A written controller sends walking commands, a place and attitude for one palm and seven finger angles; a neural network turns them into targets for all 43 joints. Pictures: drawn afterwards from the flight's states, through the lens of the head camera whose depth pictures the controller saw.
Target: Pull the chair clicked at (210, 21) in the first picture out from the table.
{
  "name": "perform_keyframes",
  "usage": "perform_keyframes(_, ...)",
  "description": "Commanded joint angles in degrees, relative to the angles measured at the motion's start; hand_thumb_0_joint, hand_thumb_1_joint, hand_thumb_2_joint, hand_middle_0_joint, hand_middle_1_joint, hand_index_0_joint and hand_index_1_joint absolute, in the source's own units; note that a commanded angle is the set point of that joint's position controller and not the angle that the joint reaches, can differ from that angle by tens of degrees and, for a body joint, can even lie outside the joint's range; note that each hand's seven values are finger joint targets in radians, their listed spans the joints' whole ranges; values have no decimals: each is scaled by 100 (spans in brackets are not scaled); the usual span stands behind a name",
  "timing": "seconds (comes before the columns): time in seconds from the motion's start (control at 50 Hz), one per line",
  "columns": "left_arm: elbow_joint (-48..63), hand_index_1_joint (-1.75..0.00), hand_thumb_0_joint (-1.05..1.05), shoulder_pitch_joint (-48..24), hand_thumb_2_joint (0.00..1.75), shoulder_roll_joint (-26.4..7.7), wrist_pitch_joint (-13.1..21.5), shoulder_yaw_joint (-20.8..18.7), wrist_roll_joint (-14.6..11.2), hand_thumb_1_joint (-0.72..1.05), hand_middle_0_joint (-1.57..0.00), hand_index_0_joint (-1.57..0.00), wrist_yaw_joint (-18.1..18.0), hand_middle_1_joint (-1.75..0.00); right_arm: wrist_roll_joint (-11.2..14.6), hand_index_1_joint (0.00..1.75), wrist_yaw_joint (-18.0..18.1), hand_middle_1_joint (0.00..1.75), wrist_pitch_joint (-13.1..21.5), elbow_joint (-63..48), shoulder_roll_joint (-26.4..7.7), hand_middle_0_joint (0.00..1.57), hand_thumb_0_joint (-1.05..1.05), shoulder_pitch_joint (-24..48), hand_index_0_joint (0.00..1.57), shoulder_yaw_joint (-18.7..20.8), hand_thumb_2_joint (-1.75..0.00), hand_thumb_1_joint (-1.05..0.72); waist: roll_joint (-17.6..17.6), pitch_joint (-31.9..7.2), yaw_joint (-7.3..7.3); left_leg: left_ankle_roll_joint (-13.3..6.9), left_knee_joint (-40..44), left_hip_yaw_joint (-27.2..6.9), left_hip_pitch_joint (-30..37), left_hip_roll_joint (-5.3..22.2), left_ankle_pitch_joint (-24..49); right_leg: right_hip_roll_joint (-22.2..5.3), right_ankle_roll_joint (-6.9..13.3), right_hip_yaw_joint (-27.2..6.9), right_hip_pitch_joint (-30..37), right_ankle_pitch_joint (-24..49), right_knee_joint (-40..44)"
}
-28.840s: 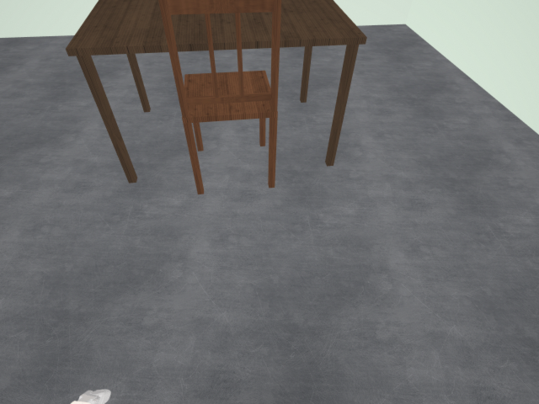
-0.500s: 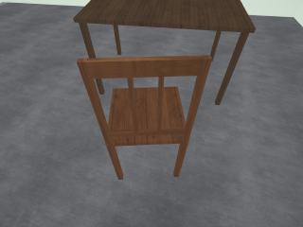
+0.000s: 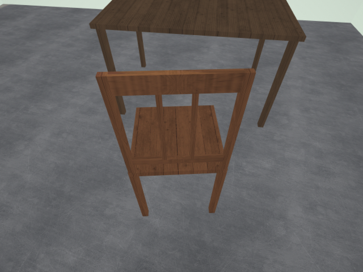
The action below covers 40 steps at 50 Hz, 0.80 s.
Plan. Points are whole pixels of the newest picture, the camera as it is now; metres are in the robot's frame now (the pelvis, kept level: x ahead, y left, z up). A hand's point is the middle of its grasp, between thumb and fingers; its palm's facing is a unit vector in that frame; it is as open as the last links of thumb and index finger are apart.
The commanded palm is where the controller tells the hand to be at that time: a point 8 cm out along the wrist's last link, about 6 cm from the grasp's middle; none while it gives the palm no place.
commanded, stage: let the arm hang, fingers relaxed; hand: left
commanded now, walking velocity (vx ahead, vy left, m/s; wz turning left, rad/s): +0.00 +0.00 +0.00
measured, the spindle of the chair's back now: (161, 130) +0.55 +0.10 -0.06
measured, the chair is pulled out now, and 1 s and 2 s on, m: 0.63 0.63 0.63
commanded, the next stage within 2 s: look to check the result in 0.12 s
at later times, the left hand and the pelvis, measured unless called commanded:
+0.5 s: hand out of the picture -0.01 +0.16 -0.17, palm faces +0.02 -0.98 -0.17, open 7.4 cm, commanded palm none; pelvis +0.01 +0.01 +0.00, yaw +0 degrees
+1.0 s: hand out of the picture +0.00 +0.16 -0.17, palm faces +0.02 -0.98 -0.17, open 7.4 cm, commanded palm none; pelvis +0.01 +0.01 +0.00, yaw +0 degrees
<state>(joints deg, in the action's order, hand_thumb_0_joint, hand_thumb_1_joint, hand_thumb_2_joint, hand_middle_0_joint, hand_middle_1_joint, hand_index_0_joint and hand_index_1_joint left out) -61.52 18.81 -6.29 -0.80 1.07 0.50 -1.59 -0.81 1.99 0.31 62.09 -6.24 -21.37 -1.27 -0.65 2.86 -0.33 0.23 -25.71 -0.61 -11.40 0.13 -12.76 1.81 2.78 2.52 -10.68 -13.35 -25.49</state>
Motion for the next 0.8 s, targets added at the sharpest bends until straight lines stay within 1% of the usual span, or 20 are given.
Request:
perform_keyframes(0.0,148,-30,0,399,90,-552,92,-132,-32,90,-20,-20,-53,-30,20,30,64,30,77,-136,-431,20,0,-485,20,110,-90,-90,-107,280,16,-302,484,-495,-162,459,100,-683,159,-730,-262,97,660)
perform_keyframes(0.08,126,-30,0,413,90,-502,97,-134,-26,90,-20,-20,-57,-30,23,30,74,30,91,-123,-411,20,0,-450,20,111,-90,-90,-103,297,14,-313,509,-503,-148,474,168,-676,151,-713,-263,220,625)
perform_keyframes(0.12,128,-30,0,407,90,-488,104,-143,-25,90,-20,-20,-57,-30,24,30,78,30,103,-133,-404,20,0,-474,20,117,-90,-90,-93,205,5,-318,510,-522,-109,481,252,-671,136,-697,-204,304,590)
perform_keyframes(0.14,118,-30,0,403,90,-486,101,-142,-21,90,-20,-20,-57,-30,29,30,84,30,103,-124,-396,20,0,-461,20,113,-90,-90,-88,269,10,-334,541,-539,-156,488,259,-642,136,-682,-193,324,607)
perform_keyframes(0.22,114,-30,0,408,90,-465,108,-135,-25,90,-20,-20,-61,-30,27,30,82,30,107,-128,-412,20,0,-428,20,118,-90,-90,109,247,4,-329,496,-515,-58,481,353,-686,125,-700,-233,381,588)
perform_keyframes(0.24,121,-30,0,417,90,-462,105,-136,-18,90,-20,-20,-65,-30,31,30,83,30,100,-117,-399,20,0,-425,20,126,-90,-90,112,320,12,-343,525,-513,-83,489,334,-668,126,-665,-260,363,614)
perform_keyframes(0.26,138,-30,0,415,90,-465,99,-137,-15,90,-20,-20,-65,-30,28,30,78,30,102,-117,-409,20,0,-420,20,118,-90,-90,24,338,8,-342,531,-534,-126,479,295,-682,121,-684,-254,332,603)
perform_keyframes(0.3,134,-30,0,418,90,-461,95,-140,-14,90,-20,-20,-63,-30,23,30,73,30,95,-119,-412,20,0,-398,20,121,-90,-90,45,395,10,-339,560,-544,-149,473,166,-675,122,-698,-310,225,603)
perform_keyframes(0.32,131,-30,0,430,90,-471,100,-139,-15,90,-20,-20,-62,-30,21,30,71,30,96,-113,-411,20,0,-400,20,122,-90,-90,77,357,11,-340,548,-534,-118,467,183,-684,123,-698,-293,244,608)
perform_keyframes(0.4,160,-30,0,405,90,-500,100,-144,-15,90,-20,-20,-59,-30,21,30,68,30,100,-106,-412,20,0,-396,20,121,-90,-90,-19,325,4,-335,564,-537,-121,458,164,-683,125,-705,-259,225,607)
perform_keyframes(0.42,144,-30,0,441,90,-492,108,-147,-14,90,-20,-20,-59,-30,20,30,67,30,108,-105,-418,20,0,-379,20,119,-90,-90,45,231,18,-342,536,-527,-58,455,243,-693,124,-720,-218,311,607)
perform_keyframes(0.46,168,-30,0,405,90,-501,102,-143,-15,90,-20,-20,-60,-30,25,30,69,30,104,-115,-435,20,0,-369,20,122,-90,-90,23,317,19,-344,548,-528,-105,464,260,-688,124,-701,-233,311,606)
perform_keyframes(0.48,160,-30,0,422,90,-494,107,-147,-14,90,-20,-20,-60,-30,23,30,68,30,115,-107,-425,20,0,-361,20,121,-90,-90,-29,215,16,-341,541,-525,-31,463,320,-695,125,-721,-208,364,586)
perform_keyframes(0.5,155,-30,0,411,90,-509,114,-144,-19,90,-20,-20,-57,-30,24,30,72,30,119,-104,-433,20,0,-375,20,111,-90,-90,42,194,12,-337,515,-518,-9,463,424,-695,121,-707,-185,455,563)
perform_keyframes(0.56,161,-30,0,402,90,-501,109,-142,-20,90,-20,-20,-60,-30,27,30,81,30,121,-101,-434,20,0,-370,20,115,-90,-90,-101,235,9,-343,530,-526,-7,473,493,-687,127,-706,-190,496,563)
perform_keyframes(0.6,153,-30,0,411,90,-506,114,-144,-22,90,-20,-20,-57,-30,30,30,79,30,122,-97,-441,20,0,-362,20,110,-90,-90,40,207,16,-337,510,-506,16,472,509,-703,121,-700,-164,520,561)
perform_keyframes(0.62,144,-30,0,407,90,-497,114,-144,-24,90,-20,-20,-55,-30,30,30,81,30,122,-98,-441,20,0,-378,20,114,-90,-90,52,171,6,-332,524,-509,33,469,459,-703,122,-712,-157,472,569)
perform_keyframes(0.66,146,-30,0,413,90,-506,108,-140,-16,90,-20,-20,-57,-30,34,30,78,30,115,-87,-445,20,0,-354,20,114,-90,-90,34,323,15,-340,532,-508,-29,468,406,-696,123,-715,-232,427,594)
perform_keyframes(0.72,149,-30,0,432,90,-513,122,-142,-22,90,-20,-20,-57,-30,34,30,76,30,127,-75,-438,20,0,-378,20,112,-90,-90,43,167,12,-337,491,-477,62,462,553,-718,122,-730,-144,566,572)
perform_keyframes(0.78,157,-30,0,425,90,-516,129,-139,-23,90,-20,-20,-59,-30,39,30,79,30,124,-71,-434,20,0,-355,20,113,-90,-90,70,170,8,-320,461,-461,91,457,633,-726,127,-734,-133,644,565)
